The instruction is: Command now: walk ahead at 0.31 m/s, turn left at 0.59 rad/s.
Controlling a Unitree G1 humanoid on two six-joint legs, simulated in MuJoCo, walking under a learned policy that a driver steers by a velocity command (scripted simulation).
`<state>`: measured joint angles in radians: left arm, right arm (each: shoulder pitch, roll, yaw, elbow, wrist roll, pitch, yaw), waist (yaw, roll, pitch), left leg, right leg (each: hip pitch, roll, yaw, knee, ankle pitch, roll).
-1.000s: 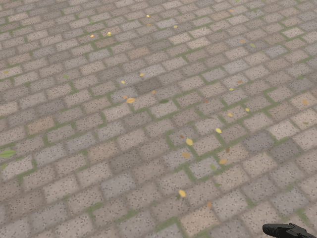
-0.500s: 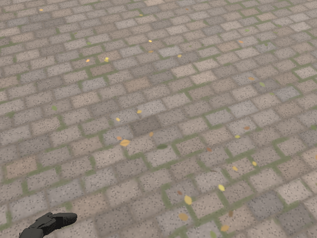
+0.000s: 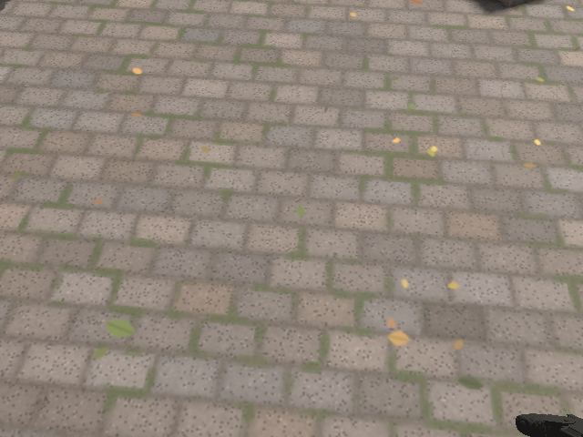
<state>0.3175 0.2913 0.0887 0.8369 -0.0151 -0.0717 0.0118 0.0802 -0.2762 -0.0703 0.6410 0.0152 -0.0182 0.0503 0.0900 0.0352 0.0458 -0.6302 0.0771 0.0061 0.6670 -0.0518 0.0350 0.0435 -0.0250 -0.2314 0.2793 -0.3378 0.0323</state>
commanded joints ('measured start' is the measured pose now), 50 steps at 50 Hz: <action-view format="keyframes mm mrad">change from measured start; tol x16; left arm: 1 -73 211 52 -75 -27 7 16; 4 40 22 -7 -124 65 -6 -2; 29 -85 69 1 -110 -3 90 -23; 32 -51 296 56 -136 24 88 -6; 50 -180 203 39 -222 0 104 18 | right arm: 1 53 -110 -46 -71 -5 -9 10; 3 302 -224 -100 -13 -8 2 -20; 14 8 -81 -7 18 -55 -48 -40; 50 -32 -115 -42 58 -2 0 -67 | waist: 1 -105 -150 -68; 4 -99 266 -291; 5 -143 176 -564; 9 -85 -5 -222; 21 -111 48 -88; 30 -51 45 -140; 32 -67 -366 -117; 35 -68 -135 -162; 50 -70 -217 -133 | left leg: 1 185 -96 87 -59 -77 50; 3 622 -78 -16 -181 267 131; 4 925 186 -374 -44 796 267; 5 988 349 -681 -170 590 420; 11 337 151 -190 -345 444 247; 21 442 211 -138 -440 -45 234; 29 561 207 -17 -234 290 156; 33 -33 -100 -21 423 -627 -92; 39 -4 -85 -69 413 -336 -109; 50 215 -128 -92 -12 -300 -112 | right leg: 1 -17 -233 50 178 963 -119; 3 -262 -144 16 628 664 -25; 4 -638 -1 58 1003 -388 38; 5 -696 34 295 1176 -433 35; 16 -405 -99 287 599 65 41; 27 -477 -41 194 438 -63 9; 30 -287 -5 194 119 244 -63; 32 -36 -362 705 93 890 -321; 39 -75 -196 509 108 781 -262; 50 -175 -149 679 149 557 -244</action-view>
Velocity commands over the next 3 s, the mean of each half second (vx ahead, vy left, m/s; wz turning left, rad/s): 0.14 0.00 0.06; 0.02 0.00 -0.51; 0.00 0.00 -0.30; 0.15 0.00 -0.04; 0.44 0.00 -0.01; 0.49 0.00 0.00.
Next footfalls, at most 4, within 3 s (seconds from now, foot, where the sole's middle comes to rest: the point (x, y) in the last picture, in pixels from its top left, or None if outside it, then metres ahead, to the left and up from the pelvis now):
0.06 left None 0.20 0.11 -0.77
0.60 right None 0.16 -0.12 -0.77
1.08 left None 0.27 0.10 -0.77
1.42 right None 0.13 -0.13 -0.77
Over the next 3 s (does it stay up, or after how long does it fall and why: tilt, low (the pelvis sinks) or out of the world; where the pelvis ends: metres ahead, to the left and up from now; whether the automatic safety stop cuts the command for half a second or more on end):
stays up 0.73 -0.23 -0.01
